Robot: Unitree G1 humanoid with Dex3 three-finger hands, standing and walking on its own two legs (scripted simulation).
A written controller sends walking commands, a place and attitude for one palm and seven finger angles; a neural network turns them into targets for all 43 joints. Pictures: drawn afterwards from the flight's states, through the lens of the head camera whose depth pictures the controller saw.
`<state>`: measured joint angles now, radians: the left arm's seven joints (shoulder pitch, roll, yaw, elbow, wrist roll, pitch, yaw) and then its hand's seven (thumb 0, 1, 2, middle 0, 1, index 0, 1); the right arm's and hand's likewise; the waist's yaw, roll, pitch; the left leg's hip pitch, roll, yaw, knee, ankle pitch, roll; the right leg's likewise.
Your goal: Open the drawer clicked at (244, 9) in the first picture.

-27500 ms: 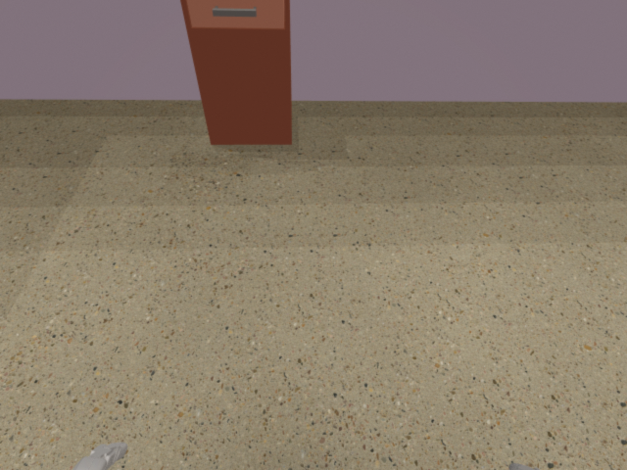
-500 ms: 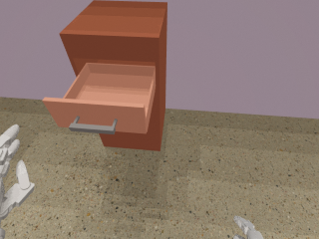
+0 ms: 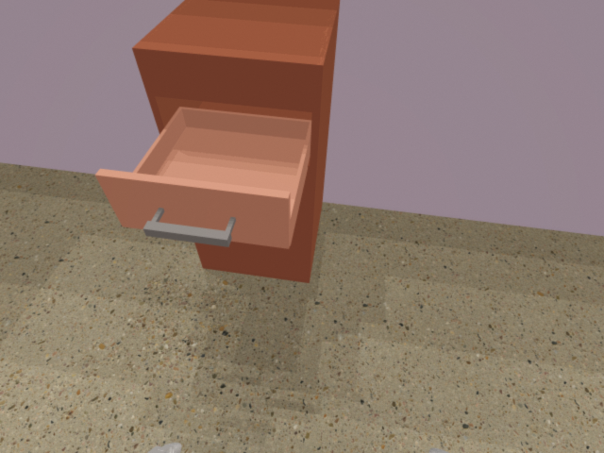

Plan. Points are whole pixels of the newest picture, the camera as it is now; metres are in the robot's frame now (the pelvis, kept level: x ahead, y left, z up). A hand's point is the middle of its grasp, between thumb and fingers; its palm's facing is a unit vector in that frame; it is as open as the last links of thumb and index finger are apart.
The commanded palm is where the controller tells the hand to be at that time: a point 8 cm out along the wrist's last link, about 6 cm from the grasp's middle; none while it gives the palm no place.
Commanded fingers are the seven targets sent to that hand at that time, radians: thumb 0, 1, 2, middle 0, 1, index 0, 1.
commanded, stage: let the arm hang, fingers relaxed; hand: left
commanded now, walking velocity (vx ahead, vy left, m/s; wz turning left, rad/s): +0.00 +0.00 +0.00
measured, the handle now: (191, 225) +0.54 +0.24 -0.09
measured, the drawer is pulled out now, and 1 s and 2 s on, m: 0.30 0.30 0.30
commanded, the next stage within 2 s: look to check the result in 0.82 s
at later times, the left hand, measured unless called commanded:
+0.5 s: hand out of the picture -0.02 +0.18 -0.16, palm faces +0.02 -0.98 -0.22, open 7.3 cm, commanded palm none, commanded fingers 0.00 0.90 0.90 -0.20 -0.30 -0.20 -0.30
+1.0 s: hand out of the picture +0.00 +0.16 -0.16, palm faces +0.03 -0.98 -0.18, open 7.3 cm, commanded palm none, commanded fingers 0.00 0.90 0.90 -0.20 -0.30 -0.20 -0.30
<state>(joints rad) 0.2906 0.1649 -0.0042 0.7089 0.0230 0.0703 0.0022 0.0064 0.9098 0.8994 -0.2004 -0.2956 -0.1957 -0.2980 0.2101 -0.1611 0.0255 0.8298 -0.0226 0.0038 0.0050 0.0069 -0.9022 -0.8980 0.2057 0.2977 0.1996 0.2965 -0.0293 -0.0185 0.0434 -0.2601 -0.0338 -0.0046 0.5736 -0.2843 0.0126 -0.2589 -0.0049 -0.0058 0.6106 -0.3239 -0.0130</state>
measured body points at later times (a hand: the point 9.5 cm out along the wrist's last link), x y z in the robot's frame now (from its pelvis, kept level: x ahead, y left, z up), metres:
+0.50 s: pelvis +0.00 +0.00 +0.01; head +0.01 -0.01 +0.46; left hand -0.02 +0.23 -0.14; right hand -0.01 -0.21 -0.15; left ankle +0.02 +0.11 -0.73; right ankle +0.00 -0.11 -0.73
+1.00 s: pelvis +0.01 +0.00 +0.01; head +0.03 -0.01 +0.46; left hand +0.00 +0.21 -0.15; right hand -0.02 -0.21 -0.15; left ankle +0.02 +0.11 -0.73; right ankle +0.00 -0.11 -0.73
